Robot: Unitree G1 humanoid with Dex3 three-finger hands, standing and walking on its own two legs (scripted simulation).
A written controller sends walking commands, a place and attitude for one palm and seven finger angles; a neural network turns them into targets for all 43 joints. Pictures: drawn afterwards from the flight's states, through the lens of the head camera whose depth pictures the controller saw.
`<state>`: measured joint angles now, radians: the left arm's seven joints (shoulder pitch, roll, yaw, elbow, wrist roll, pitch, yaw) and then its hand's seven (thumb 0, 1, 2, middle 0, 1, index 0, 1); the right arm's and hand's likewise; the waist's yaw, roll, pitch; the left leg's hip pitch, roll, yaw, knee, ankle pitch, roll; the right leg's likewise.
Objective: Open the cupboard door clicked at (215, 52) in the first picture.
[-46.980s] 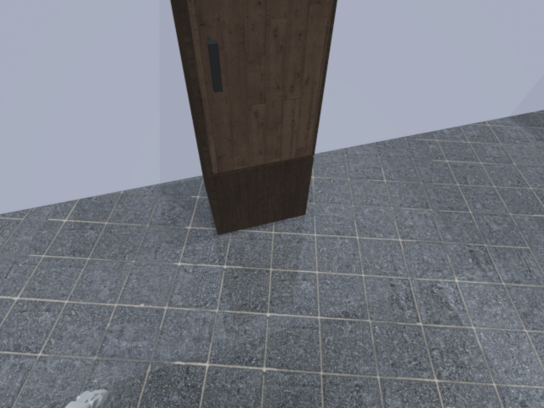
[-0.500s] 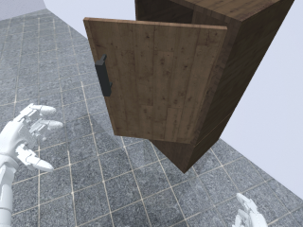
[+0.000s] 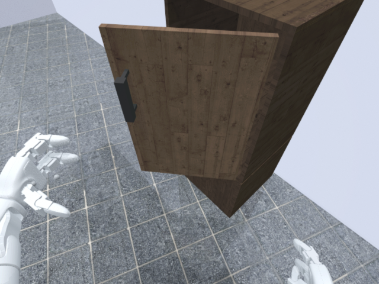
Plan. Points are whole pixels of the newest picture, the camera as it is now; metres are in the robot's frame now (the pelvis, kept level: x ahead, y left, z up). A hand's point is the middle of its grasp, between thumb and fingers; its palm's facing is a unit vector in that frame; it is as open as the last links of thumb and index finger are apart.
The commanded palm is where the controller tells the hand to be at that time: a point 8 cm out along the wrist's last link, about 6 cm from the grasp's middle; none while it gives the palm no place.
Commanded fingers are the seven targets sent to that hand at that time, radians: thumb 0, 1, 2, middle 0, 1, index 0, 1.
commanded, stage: move the hooked fingers beside the handle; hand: left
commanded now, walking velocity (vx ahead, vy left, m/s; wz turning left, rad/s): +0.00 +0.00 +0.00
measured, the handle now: (128, 96) +0.56 +0.20 +0.08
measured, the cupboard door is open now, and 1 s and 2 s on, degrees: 40 40 40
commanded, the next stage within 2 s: none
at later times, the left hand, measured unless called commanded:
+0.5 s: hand (77, 145) +0.37 +0.27 +0.09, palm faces -0.04 -1.00 -0.03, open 14.0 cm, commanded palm +0.34 +0.32 +0.09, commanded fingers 0.00 -0.50 0.30 -0.30 -1.20 -0.30 -1.20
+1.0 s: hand (86, 124) +0.43 +0.27 +0.09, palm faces -0.06 -1.00 -0.01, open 14.0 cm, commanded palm +0.41 +0.32 +0.09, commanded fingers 0.00 -0.50 0.30 -0.30 -1.20 -0.30 -1.20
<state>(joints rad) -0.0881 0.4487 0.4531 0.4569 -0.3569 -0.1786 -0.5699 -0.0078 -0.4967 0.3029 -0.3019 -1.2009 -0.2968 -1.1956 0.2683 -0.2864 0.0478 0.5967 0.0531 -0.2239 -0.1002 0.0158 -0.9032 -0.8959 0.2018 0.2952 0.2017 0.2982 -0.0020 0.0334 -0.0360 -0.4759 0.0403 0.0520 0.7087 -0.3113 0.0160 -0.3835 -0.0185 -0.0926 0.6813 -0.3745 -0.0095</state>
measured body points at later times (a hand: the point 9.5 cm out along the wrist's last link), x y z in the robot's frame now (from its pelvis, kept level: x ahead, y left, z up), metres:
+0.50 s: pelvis +0.00 +0.00 +0.00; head +0.05 +0.00 +0.44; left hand +0.36 +0.32 +0.10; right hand +0.10 -0.27 -0.10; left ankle +0.03 +0.11 -0.72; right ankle -0.02 -0.11 -0.72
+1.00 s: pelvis +0.00 +0.01 -0.01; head +0.07 +0.02 +0.43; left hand +0.43 +0.32 +0.10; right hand +0.06 -0.27 -0.11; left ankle +0.03 +0.11 -0.72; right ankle -0.02 -0.11 -0.72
